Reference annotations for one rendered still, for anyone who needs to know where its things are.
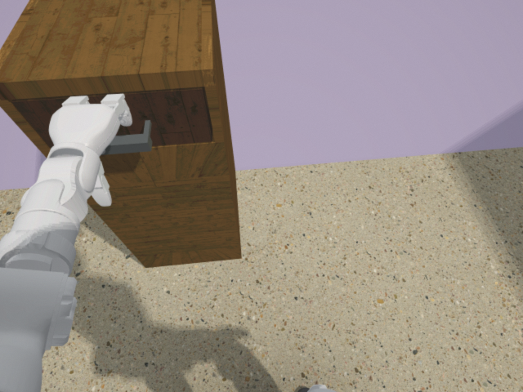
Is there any robot left upper arm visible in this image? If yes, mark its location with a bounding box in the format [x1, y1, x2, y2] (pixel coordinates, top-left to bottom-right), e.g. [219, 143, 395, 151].
[0, 267, 77, 392]

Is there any drawer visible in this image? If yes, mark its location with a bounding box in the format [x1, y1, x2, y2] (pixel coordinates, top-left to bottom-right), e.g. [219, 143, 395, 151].
[12, 87, 212, 148]

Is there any robot left hand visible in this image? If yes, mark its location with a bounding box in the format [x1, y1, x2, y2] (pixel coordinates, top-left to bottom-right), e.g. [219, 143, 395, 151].
[49, 94, 132, 207]

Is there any left robot forearm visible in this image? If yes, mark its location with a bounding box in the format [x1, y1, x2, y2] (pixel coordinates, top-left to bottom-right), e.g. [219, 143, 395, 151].
[0, 142, 101, 276]

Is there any handle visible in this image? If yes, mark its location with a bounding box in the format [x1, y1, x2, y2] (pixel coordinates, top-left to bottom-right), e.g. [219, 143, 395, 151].
[102, 120, 152, 155]

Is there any cabinet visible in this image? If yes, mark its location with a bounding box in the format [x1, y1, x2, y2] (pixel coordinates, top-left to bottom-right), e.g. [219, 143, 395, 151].
[0, 0, 242, 268]

